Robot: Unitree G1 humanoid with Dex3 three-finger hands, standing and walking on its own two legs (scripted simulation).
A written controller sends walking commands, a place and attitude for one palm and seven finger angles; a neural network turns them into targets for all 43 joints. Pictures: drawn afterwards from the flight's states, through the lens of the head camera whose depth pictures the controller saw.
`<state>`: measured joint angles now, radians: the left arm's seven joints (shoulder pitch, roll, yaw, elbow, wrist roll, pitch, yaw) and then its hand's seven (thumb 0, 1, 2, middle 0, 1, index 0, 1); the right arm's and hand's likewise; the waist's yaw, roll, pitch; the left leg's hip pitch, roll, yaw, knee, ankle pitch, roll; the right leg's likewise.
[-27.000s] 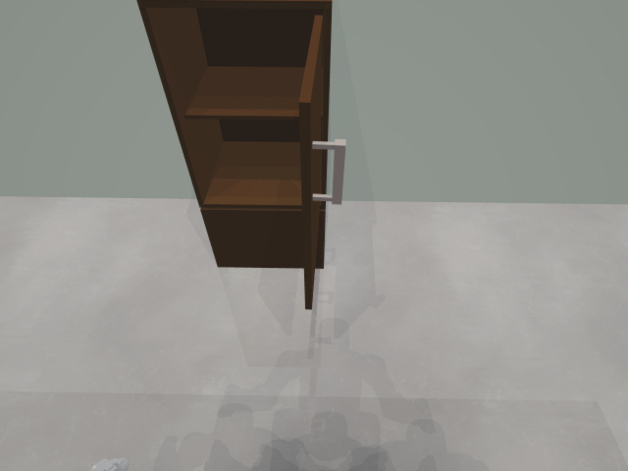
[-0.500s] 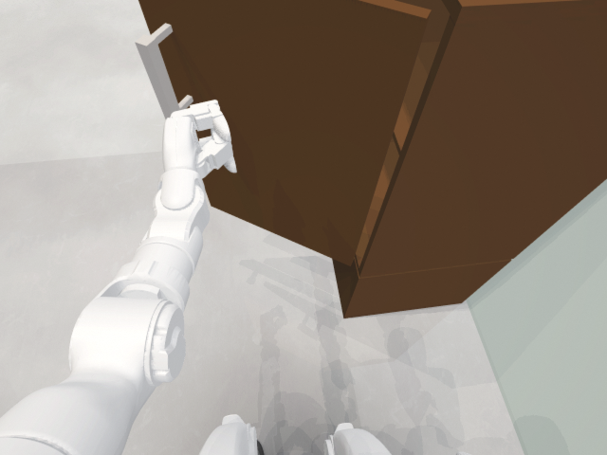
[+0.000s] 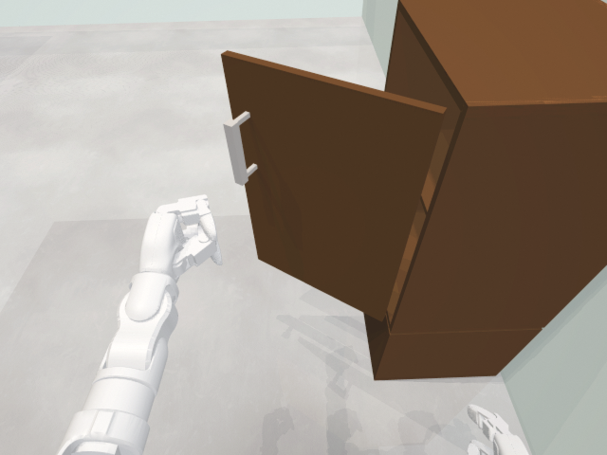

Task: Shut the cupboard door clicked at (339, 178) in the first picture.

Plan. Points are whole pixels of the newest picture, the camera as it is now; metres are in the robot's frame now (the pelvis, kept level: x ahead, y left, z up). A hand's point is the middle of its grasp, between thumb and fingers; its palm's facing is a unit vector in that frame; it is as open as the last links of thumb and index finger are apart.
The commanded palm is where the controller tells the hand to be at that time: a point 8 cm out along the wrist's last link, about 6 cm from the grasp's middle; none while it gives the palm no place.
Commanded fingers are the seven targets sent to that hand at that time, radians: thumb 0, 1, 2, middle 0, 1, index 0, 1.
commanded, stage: draw the hand back to the body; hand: left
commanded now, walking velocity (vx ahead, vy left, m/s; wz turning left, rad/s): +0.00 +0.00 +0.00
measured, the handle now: (242, 149) +0.66 +0.14 +0.04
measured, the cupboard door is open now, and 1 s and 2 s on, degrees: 57 57 57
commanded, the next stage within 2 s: step back with the hand held close in 1.02 s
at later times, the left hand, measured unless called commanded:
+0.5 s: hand (65, 307) +0.23 +0.24 +0.16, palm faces +0.31 -0.88 -0.35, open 5.0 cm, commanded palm +0.18 +0.29 +0.19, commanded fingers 0.00 0.90 0.90 -0.37 -0.48 -0.37 -0.48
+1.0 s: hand (37, 322) +0.21 +0.25 +0.17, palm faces +0.41 -0.81 -0.41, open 7.4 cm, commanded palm +0.16 +0.30 +0.20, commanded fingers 0.00 0.90 0.90 -0.20 -0.30 -0.20 -0.30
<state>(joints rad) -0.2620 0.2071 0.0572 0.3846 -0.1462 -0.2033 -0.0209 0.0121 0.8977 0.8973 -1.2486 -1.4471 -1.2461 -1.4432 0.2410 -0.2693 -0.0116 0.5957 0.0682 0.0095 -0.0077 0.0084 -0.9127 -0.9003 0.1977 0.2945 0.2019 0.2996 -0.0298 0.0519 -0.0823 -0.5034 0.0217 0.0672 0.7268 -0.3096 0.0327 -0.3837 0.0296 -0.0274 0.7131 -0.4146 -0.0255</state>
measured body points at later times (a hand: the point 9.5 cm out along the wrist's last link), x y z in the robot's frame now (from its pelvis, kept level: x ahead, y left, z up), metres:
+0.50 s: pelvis +0.01 +0.01 +0.03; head +0.00 -0.02 +0.48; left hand +0.21 +0.29 +0.18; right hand +0.21 -0.19 -0.07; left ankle +0.04 +0.10 -0.71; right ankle -0.03 -0.10 -0.71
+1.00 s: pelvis +0.03 -0.01 +0.03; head +0.01 -0.03 +0.48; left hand +0.18 +0.29 +0.20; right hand +0.22 -0.23 -0.06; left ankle +0.04 +0.10 -0.71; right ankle -0.03 -0.10 -0.71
